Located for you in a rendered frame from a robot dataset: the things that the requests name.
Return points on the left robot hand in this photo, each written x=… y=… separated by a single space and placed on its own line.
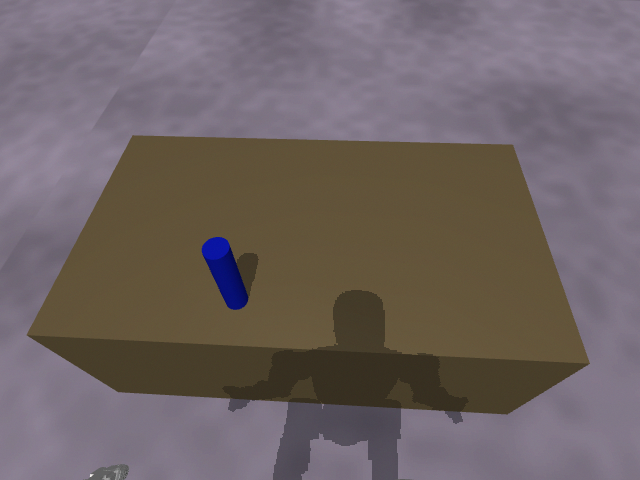
x=114 y=472

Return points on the can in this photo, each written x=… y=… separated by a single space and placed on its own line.
x=220 y=260

